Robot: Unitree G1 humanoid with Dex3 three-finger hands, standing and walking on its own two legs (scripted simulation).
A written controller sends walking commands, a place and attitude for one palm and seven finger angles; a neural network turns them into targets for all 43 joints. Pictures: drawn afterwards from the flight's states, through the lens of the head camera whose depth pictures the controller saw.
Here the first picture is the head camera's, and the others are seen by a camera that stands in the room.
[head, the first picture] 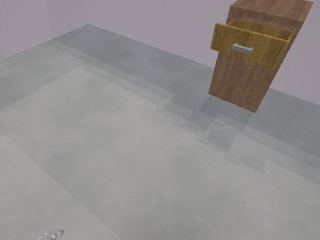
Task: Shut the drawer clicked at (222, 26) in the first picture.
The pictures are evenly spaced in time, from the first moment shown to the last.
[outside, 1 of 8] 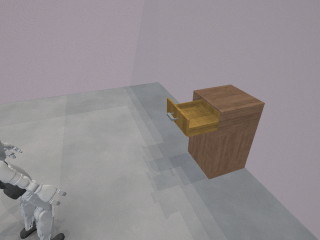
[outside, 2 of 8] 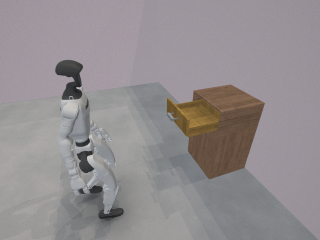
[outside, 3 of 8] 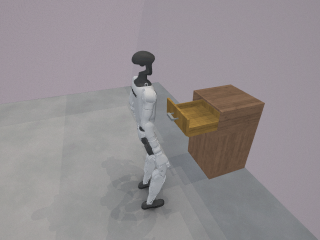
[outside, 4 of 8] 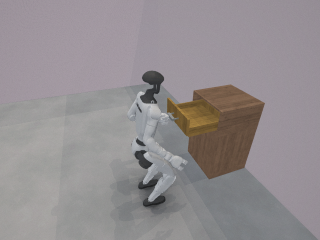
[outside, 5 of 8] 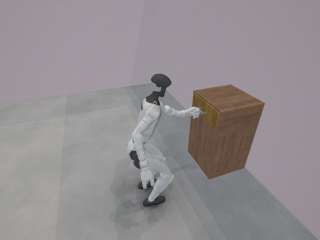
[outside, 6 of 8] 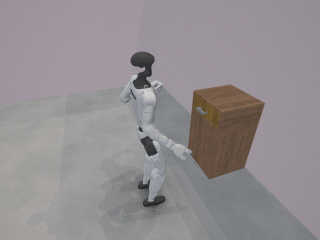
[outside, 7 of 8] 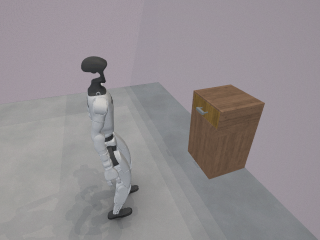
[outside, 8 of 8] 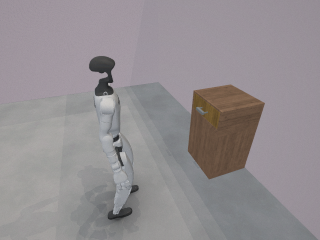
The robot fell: no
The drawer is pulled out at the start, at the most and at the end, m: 0.30 0.30 0.00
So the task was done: yes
